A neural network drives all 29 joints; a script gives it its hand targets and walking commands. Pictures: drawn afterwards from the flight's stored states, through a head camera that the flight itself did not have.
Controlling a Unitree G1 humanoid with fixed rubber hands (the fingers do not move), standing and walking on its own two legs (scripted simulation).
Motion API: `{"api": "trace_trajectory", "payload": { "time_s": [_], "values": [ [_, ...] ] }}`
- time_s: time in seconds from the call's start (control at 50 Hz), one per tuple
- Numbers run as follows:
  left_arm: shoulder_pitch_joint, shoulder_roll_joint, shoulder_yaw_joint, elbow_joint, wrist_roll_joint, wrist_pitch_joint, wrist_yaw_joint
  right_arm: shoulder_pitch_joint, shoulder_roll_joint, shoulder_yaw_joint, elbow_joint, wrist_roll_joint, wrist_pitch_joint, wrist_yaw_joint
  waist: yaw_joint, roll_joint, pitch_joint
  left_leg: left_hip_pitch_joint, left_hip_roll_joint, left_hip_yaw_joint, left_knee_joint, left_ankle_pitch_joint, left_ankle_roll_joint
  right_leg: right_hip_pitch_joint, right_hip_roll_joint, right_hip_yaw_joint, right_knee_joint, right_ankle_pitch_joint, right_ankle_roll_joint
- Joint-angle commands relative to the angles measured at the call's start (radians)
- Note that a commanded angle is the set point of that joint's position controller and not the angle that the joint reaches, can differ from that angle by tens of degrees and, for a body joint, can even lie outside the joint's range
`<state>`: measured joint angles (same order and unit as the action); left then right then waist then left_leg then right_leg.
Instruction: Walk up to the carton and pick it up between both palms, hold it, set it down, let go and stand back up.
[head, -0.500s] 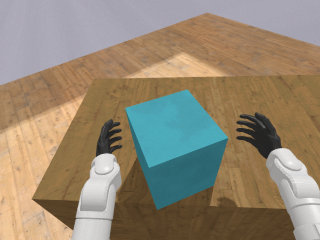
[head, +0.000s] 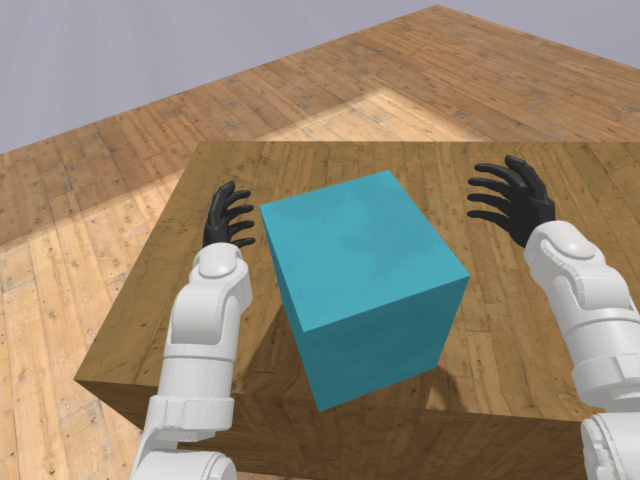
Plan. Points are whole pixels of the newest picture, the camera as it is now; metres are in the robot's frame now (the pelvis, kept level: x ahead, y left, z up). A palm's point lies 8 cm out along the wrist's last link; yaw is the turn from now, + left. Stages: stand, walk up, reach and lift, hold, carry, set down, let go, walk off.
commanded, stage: reach and lift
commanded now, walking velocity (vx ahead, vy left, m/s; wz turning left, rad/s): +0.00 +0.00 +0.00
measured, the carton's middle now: (353, 292) +0.39 +0.01 -0.02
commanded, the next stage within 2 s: none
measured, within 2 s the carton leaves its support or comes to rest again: neither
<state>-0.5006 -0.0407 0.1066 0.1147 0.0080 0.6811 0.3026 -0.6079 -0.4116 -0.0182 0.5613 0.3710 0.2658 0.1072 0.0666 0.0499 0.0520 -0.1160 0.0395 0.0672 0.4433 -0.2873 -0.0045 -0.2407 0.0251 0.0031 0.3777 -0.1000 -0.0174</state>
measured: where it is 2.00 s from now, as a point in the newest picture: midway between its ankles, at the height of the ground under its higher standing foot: outside the picture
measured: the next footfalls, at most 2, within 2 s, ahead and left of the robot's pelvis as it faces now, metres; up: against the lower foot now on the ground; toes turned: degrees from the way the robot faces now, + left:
none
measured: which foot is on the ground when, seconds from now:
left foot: down 0.00-1.00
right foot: down 0.00-1.00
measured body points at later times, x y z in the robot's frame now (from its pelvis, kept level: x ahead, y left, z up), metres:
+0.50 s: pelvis +0.01 +0.00 +0.00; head +0.04 -0.01 +0.45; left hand +0.36 +0.20 +0.09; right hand +0.45 -0.19 +0.11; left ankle -0.03 +0.12 -0.74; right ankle +0.07 -0.11 -0.74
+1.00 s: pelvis +0.01 -0.01 +0.00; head +0.11 -0.04 +0.44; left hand +0.37 +0.17 +0.00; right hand +0.45 -0.20 +0.02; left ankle -0.03 +0.12 -0.74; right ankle +0.07 -0.11 -0.74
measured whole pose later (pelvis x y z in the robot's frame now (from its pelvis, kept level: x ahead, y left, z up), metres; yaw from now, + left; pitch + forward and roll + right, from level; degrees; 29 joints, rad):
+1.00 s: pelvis +0.01 -0.01 +0.00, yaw +0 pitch +13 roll +1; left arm -0.48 -0.02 0.14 0.75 -0.01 -0.15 0.24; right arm -0.67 -0.38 0.04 0.95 0.28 -0.20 0.11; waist 0.10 0.05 -0.04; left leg -0.41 0.04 0.07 0.44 -0.26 -0.02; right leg -0.55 0.03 0.00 0.40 -0.08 -0.03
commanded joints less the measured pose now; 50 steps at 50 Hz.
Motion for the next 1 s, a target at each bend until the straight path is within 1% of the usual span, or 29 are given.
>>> {"api": "trace_trajectory", "payload": {
  "time_s": [0.0, 0.06, 0.1, 0.12, 0.16, 0.2, 0.22, 0.28, 0.3, 0.36, 0.38, 0.44, 0.46, 0.48, 0.5, 0.52, 0.56, 0.6, 0.64, 0.7, 0.72, 0.76, 0.8, 0.84, 0.86, 0.9, 0.92, 0.96, 0.98],
  "values": [
    [-0.454, 0.155, 0.094, -0.176, -0.085, -0.014, 0.023, -0.611, -0.327, 0.053, -0.127, 0.04, -0.027, -0.018, 0.186, -0.14, -0.484, -0.151, -0.018, -0.014, -0.102, 0.434, -0.064, 0.353, 0.078, 0.018, -0.012, 0.245, -0.06],
    [-0.465, 0.143, 0.101, -0.164, -0.056, -0.006, 0.037, -0.607, -0.322, 0.064, -0.033, 0.033, -0.013, -0.009, 0.187, -0.124, -0.498, -0.119, -0.011, -0.013, -0.092, 0.451, -0.072, 0.327, 0.085, 0.005, -0.014, 0.234, -0.069],
    [-0.536, 0.157, 0.079, -0.141, -0.07, -0.01, 0.027, -0.655, -0.332, 0.025, -0.032, 0.03, -0.017, -0.019, 0.14, -0.104, -0.512, -0.131, -0.016, -0.015, -0.097, 0.372, -0.079, 0.316, 0.084, 0.006, -0.032, 0.174, -0.077],
    [-0.537, 0.172, 0.103, -0.083, -0.082, -0.013, 0.024, -0.683, -0.313, 0.065, -0.032, 0.041, -0.008, -0.02, 0.177, -0.145, -0.498, -0.181, -0.019, -0.004, -0.102, 0.331, -0.066, 0.335, 0.072, 0.022, -0.024, 0.162, -0.062],
    [-0.578, 0.167, 0.091, -0.038, -0.101, -0.011, 0.017, -0.698, -0.279, 0.058, 0.017, 0.032, -0.002, -0.015, 0.161, -0.144, -0.474, -0.207, -0.022, -0.008, -0.111, 0.29, -0.058, 0.336, 0.063, 0.012, -0.016, 0.131, -0.054],
    [-0.514, 0.159, 0.108, -0.086, -0.064, -0.022, 0.016, -0.62, -0.294, 0.062, 0.03, 0.023, -0.017, -0.018, 0.161, -0.099, -0.537, -0.151, -0.018, -0.012, -0.096, 0.421, -0.076, 0.376, 0.069, 0.013, -0.019, 0.222, -0.062],
    [-0.475, 0.152, 0.117, -0.006, -0.059, -0.024, 0.007, -0.622, -0.281, 0.082, 0.055, 0.027, -0.022, -0.019, 0.181, -0.128, -0.547, -0.151, -0.017, -0.012, -0.088, 0.423, -0.069, 0.374, 0.076, 0.015, -0.021, 0.23, -0.064],
    [-0.396, 0.095, 0.065, -0.073, -0.068, -0.056, -0.014, -0.566, -0.27, 0.072, 0.068, 0.016, -0.049, -0.015, 0.139, -0.096, -0.57, -0.095, -0.019, -0.033, -0.06, 0.581, -0.087, 0.385, 0.089, 0.006, -0.018, 0.382, -0.077],
    [-0.361, 0.084, 0.074, 0.004, -0.056, -0.061, -0.025, -0.545, -0.26, 0.07, 0.103, 0.002, -0.06, -0.009, 0.135, -0.109, -0.549, -0.11, -0.021, -0.027, -0.062, 0.56, -0.084, 0.371, 0.099, 0.002, -0.03, 0.339, -0.078],
    [-0.382, 0.088, 0.094, -0.069, -0.018, -0.124, -0.028, -0.542, -0.238, 0.069, 0.054, -0.015, -0.105, -0.009, 0.151, -0.08, -0.601, -0.129, -0.026, -0.021, -0.046, 0.582, -0.093, 0.414, 0.09, 0.007, -0.017, 0.395, -0.084],
    [-0.321, 0.05, 0.053, -0.089, -0.02, -0.153, -0.036, -0.487, -0.214, 0.042, 0.08, -0.037, -0.125, -0.008, 0.116, -0.061, -0.569, -0.12, -0.028, -0.027, -0.046, 0.589, -0.096, 0.397, 0.089, 0.007, -0.017, 0.4, -0.09],
    [-0.325, 0.069, 0.072, -0.066, 0.005, -0.236, -0.045, -0.498, -0.19, 0.084, 0.113, -0.031, -0.169, 0.015, 0.159, -0.056, -0.584, -0.129, -0.027, -0.019, -0.045, 0.584, -0.095, 0.398, 0.084, 0.009, -0.005, 0.358, -0.075],
    [-0.296, 0.066, 0.057, -0.064, -0.021, -0.267, -0.047, -0.496, -0.186, 0.069, 0.021, -0.026, -0.19, 0.019, 0.164, -0.076, -0.608, -0.142, -0.026, -0.022, -0.056, 0.561, -0.091, 0.397, 0.086, 0.004, -0.015, 0.341, -0.075],
    [-0.273, 0.037, 0.041, 0.105, -0.006, -0.295, -0.064, -0.47, -0.15, 0.079, 0.203, -0.052, -0.196, 0.031, 0.138, -0.094, -0.502, -0.169, -0.031, -0.022, -0.06, 0.491, -0.074, 0.364, 0.066, 0.016, -0.024, 0.281, -0.072],
    [-0.323, 0.042, 0.037, 0.008, -0.01, -0.344, -0.049, -0.491, -0.173, 0.04, 0.121, -0.067, -0.229, 0.036, 0.132, -0.107, -0.562, -0.145, -0.017, -0.034, -0.06, 0.512, -0.088, 0.346, 0.084, -0.003, 0.003, 0.283, -0.069],
    [-0.296, 0.03, 0.023, 0.084, -0.003, -0.374, -0.049, -0.47, -0.157, 0.047, 0.217, -0.056, -0.24, 0.044, 0.154, -0.044, -0.552, -0.155, -0.017, -0.029, -0.062, 0.487, -0.093, 0.298, 0.083, 0.004, -0.019, 0.208, -0.089],
    [-0.367, 0.035, -0.003, -0.002, -0.021, -0.459, -0.041, -0.539, -0.161, 0.013, 0.11, -0.095, -0.308, 0.049, 0.143, -0.048, -0.637, -0.17, -0.012, -0.034, -0.04, 0.514, -0.092, 0.302, 0.077, 0.005, 0.012, 0.256, -0.09],
    [-0.382, 0.024, -0.046, 0.159, -0.037, -0.531, -0.038, -0.483, -0.116, 0.037, 0.285, -0.076, -0.301, 0.066, 0.128, -0.029, -0.534, -0.219, -0.013, -0.034, -0.06, 0.362, -0.088, 0.208, 0.065, 0.012, -0.015, 0.089, -0.101],
    [-0.341, 0.019, -0.038, 0.201, -0.045, -0.583, -0.04, -0.482, -0.133, 0.024, 0.287, -0.099, -0.326, 0.069, 0.142, -0.081, -0.55, -0.248, -0.002, -0.035, -0.057, 0.345, -0.079, 0.205, 0.069, 0.015, 0.0, 0.078, -0.1],
    [-0.324, 0.012, -0.029, 0.371, -0.055, -0.672, -0.058, -0.507, -0.044, 0.124, 0.264, -0.069, -0.378, 0.066, 0.177, -0.133, -0.569, -0.307, -0.01, -0.012, -0.036, 0.368, -0.055, 0.233, 0.044, 0.036, 0.033, 0.142, -0.063],
    [-0.32, 0.024, -0.024, 0.379, -0.049, -0.7, -0.066, -0.479, -0.048, 0.079, 0.282, -0.08, -0.392, 0.059, 0.153, -0.117, -0.615, -0.311, -0.011, -0.02, -0.036, 0.348, -0.062, 0.237, 0.045, 0.029, 0.036, 0.144, -0.063],
    [-0.266, 0.023, 0.004, 0.424, -0.019, -0.761, -0.061, -0.478, -0.027, 0.116, 0.271, -0.091, -0.44, 0.049, 0.193, -0.158, -0.685, -0.344, -0.01, -0.011, -0.023, 0.412, -0.056, 0.286, 0.045, 0.036, 0.061, 0.237, -0.057],
    [-0.32, 0.034, 0.033, 0.416, -0.016, -0.825, -0.062, -0.508, -0.047, 0.07, 0.242, -0.124, -0.481, 0.018, 0.174, -0.183, -0.77, -0.401, -0.025, 0.001, -0.017, 0.42, -0.067, 0.357, 0.04, 0.045, 0.079, 0.327, -0.039],
    [-0.323, 0.043, 0.04, 0.467, -0.035, -0.869, -0.063, -0.514, -0.008, 0.118, 0.247, -0.102, -0.493, 0.013, 0.206, -0.202, -0.8, -0.43, -0.022, 0.011, -0.015, 0.401, -0.054, 0.356, 0.026, 0.055, 0.095, 0.327, -0.026],
    [-0.311, 0.036, 0.037, 0.473, -0.025, -0.878, -0.062, -0.491, -0.003, 0.119, 0.247, -0.086, -0.506, 0.002, 0.191, -0.166, -0.822, -0.426, -0.027, 0.013, -0.018, 0.423, -0.061, 0.374, 0.034, 0.05, 0.099, 0.385, -0.026],
    [-0.227, 0.028, 0.059, 0.464, -0.004, -0.898, -0.083, -0.442, 0.013, 0.144, 0.252, -0.09, -0.526, -0.009, 0.187, -0.216, -0.866, -0.464, -0.041, 0.029, -0.016, 0.48, -0.062, 0.461, 0.023, 0.058, 0.121, 0.592, 0.001],
    [-0.225, 0.027, 0.068, 0.529, -0.012, -0.905, -0.097, -0.436, 0.016, 0.144, 0.304, -0.091, -0.521, -0.021, 0.183, -0.225, -0.804, -0.479, -0.043, 0.019, -0.018, 0.461, -0.055, 0.451, 0.008, 0.065, 0.118, 0.591, 0.011],
    [-0.225, -0.017, 0.038, 0.438, -0.013, -0.929, -0.099, -0.432, 0.031, 0.133, 0.259, -0.108, -0.556, -0.035, 0.148, -0.205, -0.885, -0.461, -0.048, 0.02, -0.014, 0.512, -0.073, 0.466, 0.02, 0.054, 0.132, 0.648, 0.01],
    [-0.239, 0.036, 0.086, 0.466, 0.0, -0.948, -0.097, -0.468, 0.025, 0.12, 0.251, -0.116, -0.562, -0.037, 0.189, -0.222, -0.904, -0.5, -0.044, 0.035, -0.017, 0.491, -0.06, 0.446, 0.024, 0.059, 0.144, 0.64, 0.018]
  ]
}}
